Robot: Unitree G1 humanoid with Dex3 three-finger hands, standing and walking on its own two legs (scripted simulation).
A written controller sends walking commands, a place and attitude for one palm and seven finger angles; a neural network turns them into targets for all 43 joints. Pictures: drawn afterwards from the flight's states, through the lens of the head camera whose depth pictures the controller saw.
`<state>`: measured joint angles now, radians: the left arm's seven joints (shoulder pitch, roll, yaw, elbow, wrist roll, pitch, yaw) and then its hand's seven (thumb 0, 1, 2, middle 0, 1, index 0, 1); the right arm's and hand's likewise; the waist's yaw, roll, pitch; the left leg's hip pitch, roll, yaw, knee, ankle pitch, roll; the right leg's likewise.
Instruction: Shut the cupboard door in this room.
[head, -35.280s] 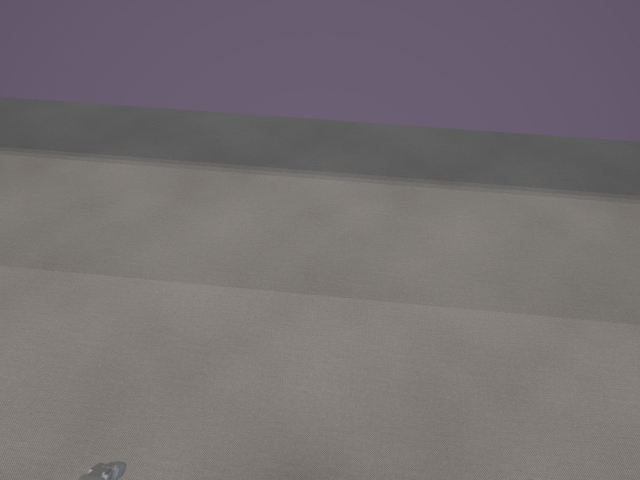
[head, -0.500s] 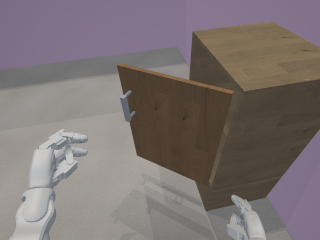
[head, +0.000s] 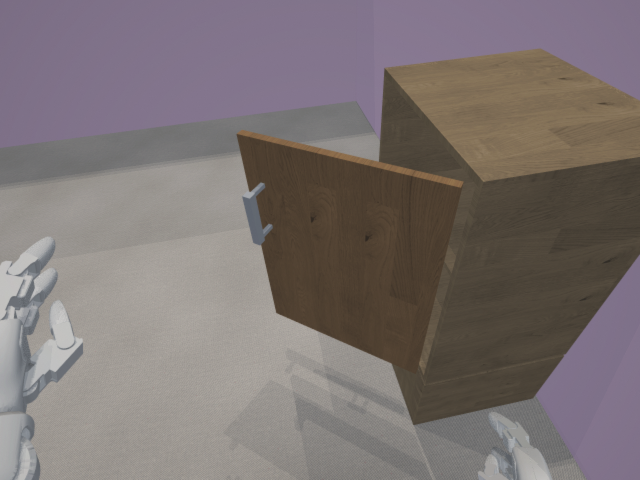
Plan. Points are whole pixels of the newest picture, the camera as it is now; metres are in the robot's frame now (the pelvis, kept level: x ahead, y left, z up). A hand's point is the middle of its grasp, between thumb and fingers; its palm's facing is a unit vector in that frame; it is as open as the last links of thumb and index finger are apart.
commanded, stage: draw the hand back to the body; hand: left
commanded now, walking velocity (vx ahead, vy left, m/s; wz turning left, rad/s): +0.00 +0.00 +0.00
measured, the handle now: (259, 214) +0.64 +0.23 -0.05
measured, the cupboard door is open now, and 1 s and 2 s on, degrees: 51 51 51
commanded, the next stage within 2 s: step back with the hand held close in 0.12 s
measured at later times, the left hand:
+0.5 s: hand (67, 351) +0.18 +0.28 +0.15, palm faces +0.40 -0.77 -0.49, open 7.4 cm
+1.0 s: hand (19, 406) +0.13 +0.28 +0.15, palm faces +0.47 -0.76 -0.46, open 7.4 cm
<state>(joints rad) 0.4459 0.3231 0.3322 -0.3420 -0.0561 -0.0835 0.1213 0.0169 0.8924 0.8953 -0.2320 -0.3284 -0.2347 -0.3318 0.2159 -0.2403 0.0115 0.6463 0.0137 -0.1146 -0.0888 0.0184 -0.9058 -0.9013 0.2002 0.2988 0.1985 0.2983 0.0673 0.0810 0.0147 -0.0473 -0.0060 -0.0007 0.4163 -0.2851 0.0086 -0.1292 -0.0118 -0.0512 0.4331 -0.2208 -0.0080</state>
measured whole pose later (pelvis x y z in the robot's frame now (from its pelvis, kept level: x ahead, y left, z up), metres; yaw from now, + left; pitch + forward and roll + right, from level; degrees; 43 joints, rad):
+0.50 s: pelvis -0.01 +0.01 +0.00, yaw +0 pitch +1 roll -1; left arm 0.55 0.38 0.38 -0.40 -0.06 -0.17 0.13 0.02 0.89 0.89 -0.21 -0.30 -0.22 -0.31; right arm 0.20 -0.26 -0.02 0.60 0.01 -0.04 -0.09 0.02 -0.91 -0.90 0.20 0.30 0.20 0.30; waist 0.01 0.06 0.00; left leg -0.21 -0.02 0.00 0.48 -0.28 0.02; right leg -0.26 -0.02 -0.05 0.44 -0.18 0.01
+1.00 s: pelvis -0.07 +0.01 -0.02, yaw +0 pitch +0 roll -1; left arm 0.51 0.40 0.43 -0.46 -0.01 -0.22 0.16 0.02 0.89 0.89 -0.21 -0.30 -0.22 -0.31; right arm 0.24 -0.23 0.01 0.56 0.01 -0.06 -0.09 0.02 -0.90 -0.90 0.20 0.30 0.20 0.30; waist 0.01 0.01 -0.01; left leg -0.38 -0.01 0.00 0.67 -0.30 0.04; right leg -0.41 -0.02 -0.05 0.58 -0.16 0.01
